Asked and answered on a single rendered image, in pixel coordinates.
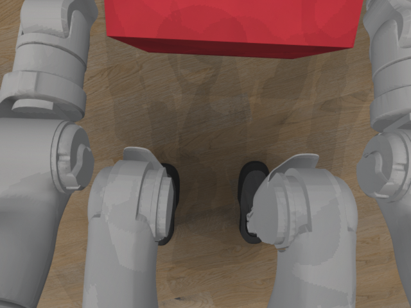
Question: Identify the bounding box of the robot left upper arm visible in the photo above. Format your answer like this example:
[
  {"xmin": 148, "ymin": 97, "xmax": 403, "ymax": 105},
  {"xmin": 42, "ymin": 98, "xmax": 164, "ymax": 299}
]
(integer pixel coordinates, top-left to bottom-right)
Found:
[{"xmin": 0, "ymin": 117, "xmax": 94, "ymax": 308}]

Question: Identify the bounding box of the carton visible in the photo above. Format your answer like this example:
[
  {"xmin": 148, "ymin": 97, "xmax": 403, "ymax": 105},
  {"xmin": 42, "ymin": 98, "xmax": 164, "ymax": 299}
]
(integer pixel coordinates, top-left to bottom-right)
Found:
[{"xmin": 104, "ymin": 0, "xmax": 363, "ymax": 59}]

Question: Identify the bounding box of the robot left forearm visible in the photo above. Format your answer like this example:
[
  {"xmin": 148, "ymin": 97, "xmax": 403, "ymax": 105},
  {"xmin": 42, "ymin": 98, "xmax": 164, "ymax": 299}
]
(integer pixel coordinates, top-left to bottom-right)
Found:
[{"xmin": 0, "ymin": 0, "xmax": 98, "ymax": 122}]

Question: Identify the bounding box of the robot right thigh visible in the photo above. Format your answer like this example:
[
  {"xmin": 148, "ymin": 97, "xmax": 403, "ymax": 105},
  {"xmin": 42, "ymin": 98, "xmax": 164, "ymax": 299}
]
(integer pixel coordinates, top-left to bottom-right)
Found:
[{"xmin": 261, "ymin": 168, "xmax": 357, "ymax": 308}]

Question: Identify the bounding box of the robot left foot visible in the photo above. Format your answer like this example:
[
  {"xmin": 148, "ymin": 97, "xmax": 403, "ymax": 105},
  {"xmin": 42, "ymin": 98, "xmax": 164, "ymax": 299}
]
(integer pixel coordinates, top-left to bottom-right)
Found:
[{"xmin": 155, "ymin": 163, "xmax": 180, "ymax": 246}]

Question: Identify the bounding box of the robot right upper arm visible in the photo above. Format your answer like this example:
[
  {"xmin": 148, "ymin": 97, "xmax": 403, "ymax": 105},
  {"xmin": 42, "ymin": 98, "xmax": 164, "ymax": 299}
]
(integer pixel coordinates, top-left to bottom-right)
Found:
[{"xmin": 356, "ymin": 128, "xmax": 411, "ymax": 307}]

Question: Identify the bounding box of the robot right forearm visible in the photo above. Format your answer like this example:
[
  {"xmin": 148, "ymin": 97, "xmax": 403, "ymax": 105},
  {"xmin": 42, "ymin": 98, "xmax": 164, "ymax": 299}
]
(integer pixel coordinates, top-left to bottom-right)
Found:
[{"xmin": 363, "ymin": 0, "xmax": 411, "ymax": 133}]

